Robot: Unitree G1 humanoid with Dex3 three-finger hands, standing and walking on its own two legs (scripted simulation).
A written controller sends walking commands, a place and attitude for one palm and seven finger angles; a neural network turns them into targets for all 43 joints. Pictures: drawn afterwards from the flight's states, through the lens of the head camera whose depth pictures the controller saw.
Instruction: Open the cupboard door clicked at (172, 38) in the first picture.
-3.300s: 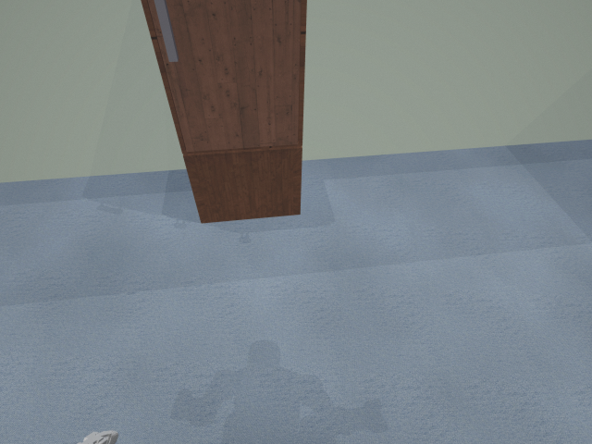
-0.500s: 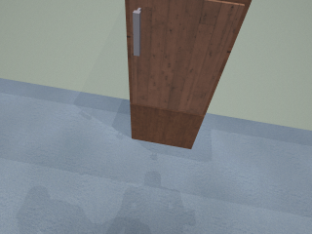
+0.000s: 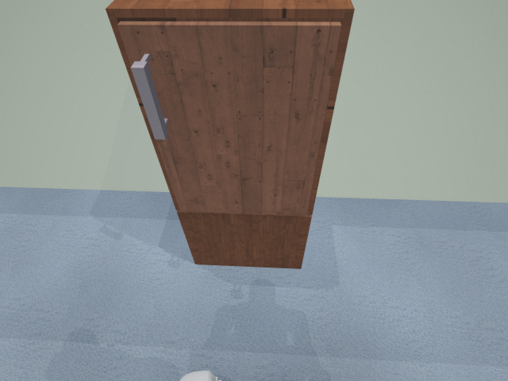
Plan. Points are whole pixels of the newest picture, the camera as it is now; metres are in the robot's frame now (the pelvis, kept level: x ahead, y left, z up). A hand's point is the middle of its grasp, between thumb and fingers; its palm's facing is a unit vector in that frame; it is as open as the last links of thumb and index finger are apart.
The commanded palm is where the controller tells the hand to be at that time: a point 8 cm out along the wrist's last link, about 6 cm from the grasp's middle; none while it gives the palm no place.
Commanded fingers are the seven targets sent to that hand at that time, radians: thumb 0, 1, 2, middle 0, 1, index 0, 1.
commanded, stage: come to a stop and stand still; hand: left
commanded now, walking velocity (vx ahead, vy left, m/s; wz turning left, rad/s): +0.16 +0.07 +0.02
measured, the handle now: (154, 98) +0.65 +0.25 +0.10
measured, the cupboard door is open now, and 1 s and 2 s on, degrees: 0 0 0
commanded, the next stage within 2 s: look again from close up in 1.04 s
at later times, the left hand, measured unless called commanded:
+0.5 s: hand out of the picture +0.08 +0.23 -0.18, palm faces +0.02 -0.98 -0.21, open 7.4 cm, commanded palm none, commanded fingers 0.00 0.90 0.90 -0.20 -0.30 -0.20 -0.30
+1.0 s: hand out of the picture +0.04 +0.17 -0.18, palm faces +0.03 -0.98 -0.18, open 7.3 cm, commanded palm none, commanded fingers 0.00 0.90 0.90 -0.20 -0.30 -0.20 -0.30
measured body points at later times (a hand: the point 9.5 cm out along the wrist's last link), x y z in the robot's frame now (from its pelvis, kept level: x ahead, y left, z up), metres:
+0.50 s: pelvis +0.05 +0.04 +0.00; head +0.09 +0.05 +0.44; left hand +0.08 +0.28 -0.17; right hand +0.14 -0.19 -0.15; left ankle +0.14 +0.14 -0.74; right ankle +0.01 -0.10 -0.69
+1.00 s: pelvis +0.02 -0.01 +0.00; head +0.03 +0.00 +0.45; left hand +0.04 +0.22 -0.16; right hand -0.01 -0.22 -0.16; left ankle +0.05 +0.13 -0.74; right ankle +0.02 -0.11 -0.74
